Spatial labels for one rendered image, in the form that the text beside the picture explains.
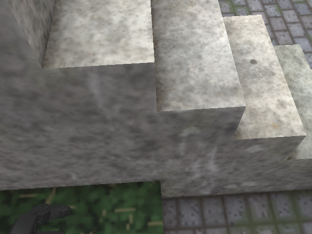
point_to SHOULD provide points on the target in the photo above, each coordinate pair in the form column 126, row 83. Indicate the robot left hand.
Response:
column 27, row 223

